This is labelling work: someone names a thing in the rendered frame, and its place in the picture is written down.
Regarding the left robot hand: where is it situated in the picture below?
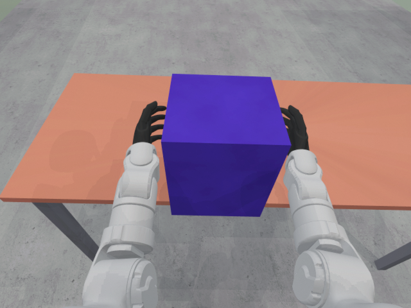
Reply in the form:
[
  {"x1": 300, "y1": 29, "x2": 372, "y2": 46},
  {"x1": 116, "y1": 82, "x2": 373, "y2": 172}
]
[{"x1": 133, "y1": 101, "x2": 166, "y2": 144}]

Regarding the right robot hand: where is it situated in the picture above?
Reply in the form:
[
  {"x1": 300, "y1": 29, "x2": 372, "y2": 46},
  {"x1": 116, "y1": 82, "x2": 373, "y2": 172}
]
[{"x1": 280, "y1": 105, "x2": 309, "y2": 155}]

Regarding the left robot forearm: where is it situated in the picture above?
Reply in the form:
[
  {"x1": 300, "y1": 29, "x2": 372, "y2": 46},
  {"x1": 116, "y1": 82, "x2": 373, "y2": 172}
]
[{"x1": 82, "y1": 142, "x2": 160, "y2": 305}]

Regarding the robot left upper arm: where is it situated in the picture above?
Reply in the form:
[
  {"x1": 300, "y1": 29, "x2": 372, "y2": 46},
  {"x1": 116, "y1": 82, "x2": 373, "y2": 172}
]
[{"x1": 62, "y1": 258, "x2": 158, "y2": 308}]

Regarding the robot right upper arm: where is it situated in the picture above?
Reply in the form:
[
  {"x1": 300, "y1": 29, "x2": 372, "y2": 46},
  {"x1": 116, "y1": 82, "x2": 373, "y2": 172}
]
[{"x1": 292, "y1": 249, "x2": 402, "y2": 308}]

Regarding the right robot forearm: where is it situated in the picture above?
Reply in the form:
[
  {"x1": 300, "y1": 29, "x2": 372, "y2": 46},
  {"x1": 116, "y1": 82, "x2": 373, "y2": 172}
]
[{"x1": 283, "y1": 150, "x2": 375, "y2": 295}]

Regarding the carton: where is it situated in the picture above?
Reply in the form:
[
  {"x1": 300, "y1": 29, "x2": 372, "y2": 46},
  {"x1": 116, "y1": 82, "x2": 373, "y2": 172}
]
[{"x1": 161, "y1": 74, "x2": 291, "y2": 217}]

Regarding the table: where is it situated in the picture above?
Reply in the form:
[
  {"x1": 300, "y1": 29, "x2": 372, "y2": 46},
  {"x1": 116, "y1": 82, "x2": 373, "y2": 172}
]
[{"x1": 0, "y1": 73, "x2": 411, "y2": 270}]

